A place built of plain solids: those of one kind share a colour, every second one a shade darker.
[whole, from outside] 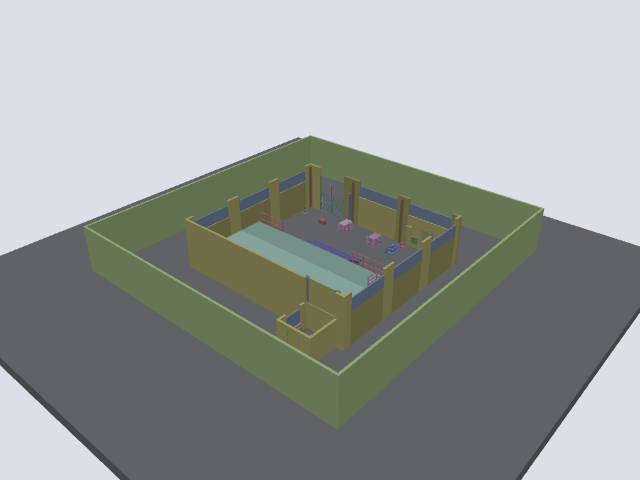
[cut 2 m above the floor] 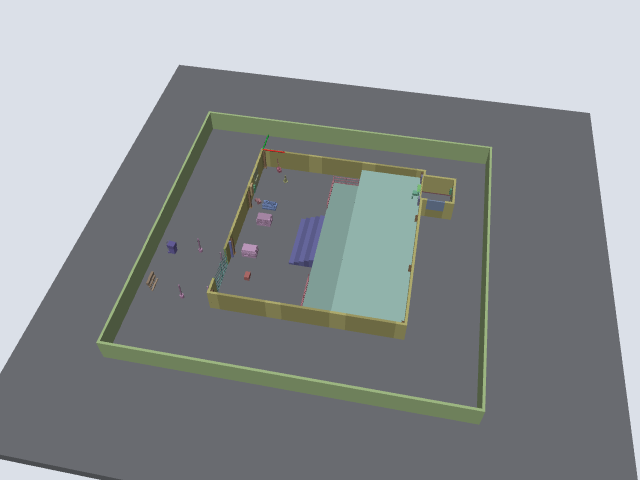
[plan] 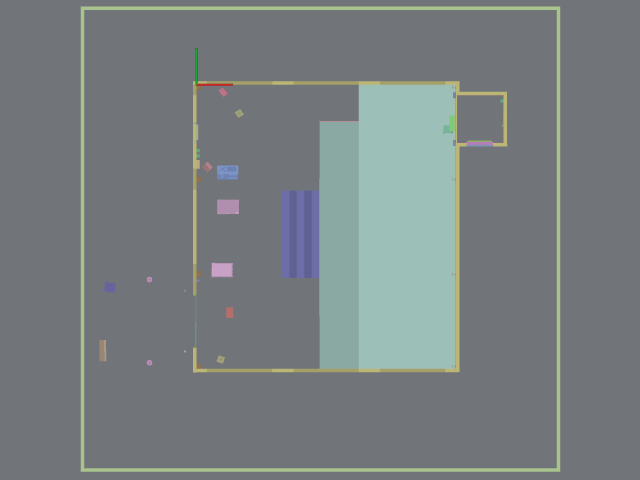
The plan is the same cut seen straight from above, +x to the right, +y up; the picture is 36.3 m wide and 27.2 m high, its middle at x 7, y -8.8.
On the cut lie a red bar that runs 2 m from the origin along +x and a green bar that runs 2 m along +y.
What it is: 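A split-level store; one tall room on two levels; a low floor behind the doors and a raised floor 1.16 m over it, whose front bears 2 heads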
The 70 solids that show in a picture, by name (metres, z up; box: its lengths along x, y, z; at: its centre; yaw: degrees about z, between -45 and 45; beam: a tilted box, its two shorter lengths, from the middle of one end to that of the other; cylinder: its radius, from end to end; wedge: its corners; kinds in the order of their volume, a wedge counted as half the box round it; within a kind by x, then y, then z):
{
 "raised_floor_bank_1": {"box": [2.25, 14.05, 1.21], "at": [8.07, -9.07, 0.56]},
 "raised_floor_bank_2": {"box": [5.5, 16.1, 1.21], "at": [11.95, -8.05, 0.56]},
 "yard_bound_1": {"box": [0.2, 26.36, 4.21], "at": [-6.46, -8.76, 2.06]},
 "yard_bound_2": {"box": [27.17, 0.2, 4.21], "at": [7.03, -21.84, 2.06]},
 "yard_bound_3": {"box": [27.17, 0.2, 4.21], "at": [7.03, 4.33, 2.06]},
 "yard_bound_4": {"box": [0.2, 26.36, 4.21], "at": [20.51, -8.76, 2.06]},
 "wall_1": {"box": [0.2, 1.41, 4.55], "at": [-0.1, -15.6, 2.23]},
 "wall_2": {"box": [0.2, 1.76, 4.55], "at": [-0.1, -11.03, 2.23]},
 "wall_3": {"box": [0.2, 4.21, 3.0], "at": [-0.1, -8.05, 1.45]},
 "wall_4": {"box": [0.2, 1.21, 4.55], "at": [-0.1, -5.35, 2.23]},
 "wall_5": {"box": [0.2, 4.16, 3.0], "at": [-0.1, -2.67, 1.45]},
 "wall_6": {"box": [0.2, 0.81, 4.55], "at": [-0.1, -0.2, 2.23]},
 "wall_7": {"box": [0.81, 0.2, 4.55], "at": [0.2, -16.2, 2.23]},
 "wall_8": {"box": [0.81, 0.2, 4.55], "at": [0.2, 0.1, 2.23]},
 "wall_9": {"box": [3.71, 0.2, 3.0], "at": [2.45, -16.2, 1.45]},
 "wall_10": {"box": [3.71, 0.2, 3.0], "at": [2.45, 0.1, 1.45]},
 "wall_11": {"box": [1.21, 0.2, 4.55], "at": [4.9, -16.2, 2.23]},
 "wall_12": {"box": [1.21, 0.2, 4.55], "at": [4.9, 0.1, 2.23]},
 "wall_13": {"box": [3.71, 0.2, 3.0], "at": [7.35, -16.2, 1.45]},
 "wall_14": {"box": [3.71, 0.2, 3.0], "at": [7.35, 0.1, 1.45]},
 "wall_15": {"box": [1.21, 0.2, 4.55], "at": [9.8, -16.2, 2.23]},
 "wall_16": {"box": [1.21, 0.2, 4.55], "at": [9.8, 0.1, 2.23]},
 "wall_17": {"box": [3.71, 0.2, 3.0], "at": [12.25, -16.2, 1.45]},
 "wall_18": {"box": [3.71, 0.2, 3.0], "at": [12.25, 0.1, 1.45]},
 "wall_19": {"box": [0.81, 0.2, 4.55], "at": [14.5, -16.2, 2.23]},
 "wall_20": {"box": [0.81, 0.2, 4.55], "at": [14.5, 0.1, 2.23]},
 "wall_21": {"box": [0.06, 2.82, 4.55], "at": [14.67, -1.95, 2.23]},
 "wall_22": {"box": [0.06, 2.7, 2.45], "at": [14.73, -1.95, 1.18]},
 "wall_23": {"box": [0.2, 13.0, 4.55], "at": [14.8, -9.8, 2.23]},
 "wall_24": {"box": [0.2, 0.8, 4.55], "at": [14.8, -0.2, 2.23]},
 "wall_25": {"box": [0.61, 0.2, 2.45], "at": [15.0, -3.4, 1.18]},
 "wall_26": {"box": [1.51, 0.2, 0.95], "at": [16.05, -3.4, 0.42]},
 "wall_27": {"box": [2.9, 0.2, 2.45], "at": [16.15, -0.5, 1.18]},
 "wall_28": {"box": [0.81, 0.2, 2.45], "at": [17.2, -3.4, 1.18]},
 "wall_29": {"box": [0.2, 3.1, 2.45], "at": [17.5, -1.95, 1.18]},
 "door_landing_1": {"box": [0.44, 4.95, 0.24], "at": [5.07, -8.47, 0.07]},
 "door_landing_2": {"box": [0.44, 4.95, 0.44], "at": [5.49, -8.47, 0.17]},
 "door_landing_3": {"box": [0.44, 4.95, 0.63], "at": [5.91, -8.47, 0.26]},
 "door_landing_4": {"box": [0.44, 4.95, 0.82], "at": [6.33, -8.47, 0.36]},
 "door_landing_5": {"box": [0.44, 4.95, 1.02], "at": [6.75, -8.47, 0.46]},
 "window_pane_1": {"box": [0.1, 4.2, 1.06], "at": [-0.15, -8.05, 3.47]},
 "window_pane_2": {"box": [0.1, 4.15, 1.06], "at": [-0.15, -2.67, 3.47]},
 "window_pane_3": {"box": [3.7, 0.1, 1.06], "at": [2.45, -16.25, 3.47]},
 "window_pane_4": {"box": [3.7, 0.1, 1.06], "at": [2.45, 0.15, 3.47]},
 "window_pane_5": {"box": [3.7, 0.1, 1.06], "at": [7.35, -16.25, 3.47]},
 "window_pane_6": {"box": [3.7, 0.1, 1.06], "at": [7.35, 0.15, 3.47]},
 "window_pane_7": {"box": [3.7, 0.1, 1.06], "at": [12.25, -16.25, 3.47]},
 "window_pane_8": {"box": [3.7, 0.1, 1.06], "at": [12.25, 0.15, 3.47]},
 "window_pane_9": {"box": [1.5, 0.1, 1.16], "at": [16.05, -3.45, 1.47]},
 "pallet_stack_1": {"box": [1.13, 0.71, 0.86], "at": [1.44, -10.5, 0.38]},
 "pallet_stack_2": {"box": [1.12, 0.76, 0.86], "at": [1.79, -6.92, 0.38]},
 "pier_1": {"box": [0.17, 0.34, 4.55], "at": [14.62, -3.3, 2.23]},
 "pallet_load_1": {"box": [1.2, 0.29, 0.2], "at": [1.77, -5.24, 0.05]},
 "pallet_load_2": {"box": [1.2, 0.49, 0.2], "at": [1.77, -4.83, 0.05]},
 "beyond_wheeled_bin_1": {"box": [0.6, 0.53, 0.4], "at": [-4.89, -11.49, 0.82], "yaw": -7.5},
 "carton_1": {"box": [0.4, 0.6, 0.45], "at": [1.89, -12.92, 0.17]},
 "distribution_board_1": {"box": [0.18, 0.5, 1.1], "at": [0.09, -4.52, 1.4]},
 "door_leaf_1": {"box": [0.044, 1.0, 2.15], "at": [0.0, -2.7, 1.02]},
 "radiator_1": {"box": [1.38, 0.1, 0.6], "at": [16.05, -3.21, 0.41]},
 "downpipe_1": {"box": [0.18, 0.13, 3.05], "at": [0.1, -11.1, 1.49]},
 "signing_shelf_1": {"box": [0.3, 0.9, 0.26], "at": [14.49, -2.2, 2.11]},
 "beyond_pallet_edge_1": {"box": [0.19, 1.2, 0.24], "at": [-5.4, -15.07, 0.87], "yaw": 0.6},
 "steel_column_1": {"box": [0.014, 0.2, 4.35], "at": [0.02, -5.37, 2.12]},
 "steel_column_2": {"box": [0.014, 0.2, 4.35], "at": [0.2, -15.96, 2.12]},
 "steel_column_3": {"box": [0.014, 0.2, 4.35], "at": [0.2, -10.73, 2.12]},
 "steel_column_4": {"box": [0.014, 0.2, 4.35], "at": [0.2, -5.37, 2.12]},
 "deck_rail_1": {"box": [0.05, 3.0, 0.05], "at": [6.98, -14.6, 1.86]},
 "deck_rail_2": {"box": [0.05, 3.3, 0.05], "at": [6.98, -3.7, 1.86]},
 "window_1": {"box": [1.56, 0.23, 0.024], "at": [16.05, -3.35, 0.89]},
 "chair_stack_1": {"box": [0.43, 0.41, 0.04], "at": [14.21, -2.52, 1.77], "yaw": -0.8}
}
